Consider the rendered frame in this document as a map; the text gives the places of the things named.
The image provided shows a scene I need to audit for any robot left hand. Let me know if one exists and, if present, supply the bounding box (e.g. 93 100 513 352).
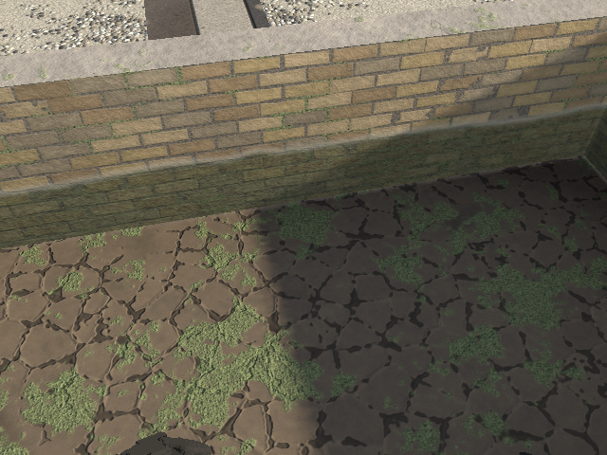
116 432 211 455

